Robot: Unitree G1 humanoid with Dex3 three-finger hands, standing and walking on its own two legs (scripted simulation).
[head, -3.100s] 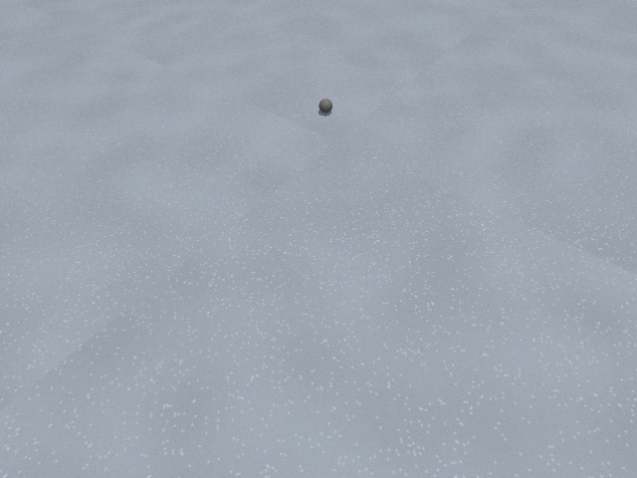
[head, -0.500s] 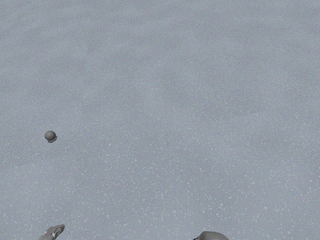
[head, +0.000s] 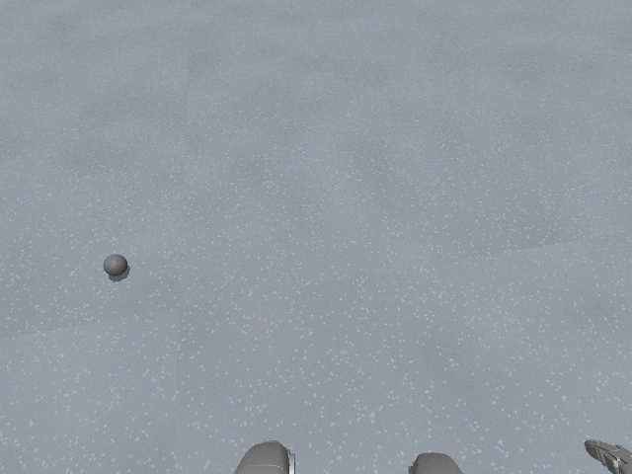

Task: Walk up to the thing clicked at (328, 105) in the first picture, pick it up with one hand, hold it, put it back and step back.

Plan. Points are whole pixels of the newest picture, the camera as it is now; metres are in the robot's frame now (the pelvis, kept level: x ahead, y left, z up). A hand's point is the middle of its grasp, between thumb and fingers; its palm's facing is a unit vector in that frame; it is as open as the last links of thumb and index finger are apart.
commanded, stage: walk up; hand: left
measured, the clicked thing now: (115, 265) +0.79 +0.81 -0.70
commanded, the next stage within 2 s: none
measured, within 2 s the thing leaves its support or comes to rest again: neither
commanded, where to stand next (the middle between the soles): +0.38 +0.69 m, yaw -14 degrees
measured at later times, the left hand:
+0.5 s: hand (22, 391) +0.21 +0.45 -0.08, palm faces -0.03 -0.80 -0.60, open 7.4 cm
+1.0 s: hand out of the picture +0.34 +0.61 -0.12, palm faces -0.20 -0.84 -0.50, open 7.4 cm
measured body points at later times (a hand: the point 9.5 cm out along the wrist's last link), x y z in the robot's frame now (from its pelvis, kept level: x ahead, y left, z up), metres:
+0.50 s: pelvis +0.12 +0.14 +0.01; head +0.12 +0.09 +0.46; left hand +0.22 +0.49 -0.04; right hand +0.17 -0.18 -0.13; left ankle +0.14 +0.31 -0.63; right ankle +0.17 +0.01 -0.70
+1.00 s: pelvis +0.21 +0.34 +0.01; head +0.25 +0.31 +0.46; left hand +0.35 +0.65 -0.08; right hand +0.17 +0.02 -0.11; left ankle +0.19 +0.42 -0.70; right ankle +0.28 +0.26 -0.68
